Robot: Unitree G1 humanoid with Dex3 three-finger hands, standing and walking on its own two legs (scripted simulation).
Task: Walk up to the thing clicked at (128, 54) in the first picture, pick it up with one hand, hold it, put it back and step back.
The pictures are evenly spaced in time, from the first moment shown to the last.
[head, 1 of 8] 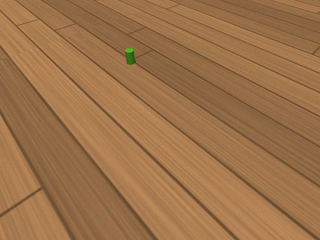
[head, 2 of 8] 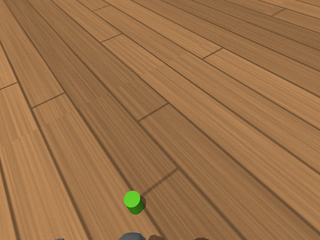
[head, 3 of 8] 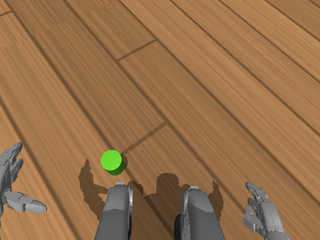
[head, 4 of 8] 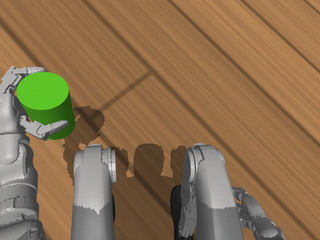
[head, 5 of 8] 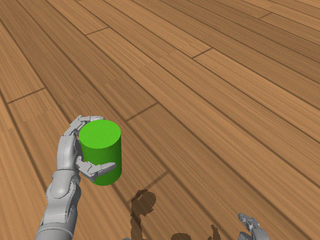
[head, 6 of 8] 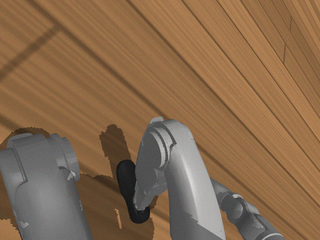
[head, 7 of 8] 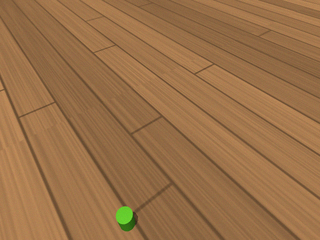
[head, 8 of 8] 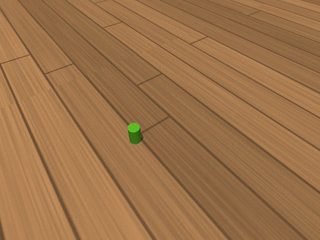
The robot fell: no
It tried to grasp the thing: yes
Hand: left
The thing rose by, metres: 0.70
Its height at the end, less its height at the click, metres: +0.00
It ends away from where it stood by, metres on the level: 0.01
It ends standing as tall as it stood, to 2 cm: yes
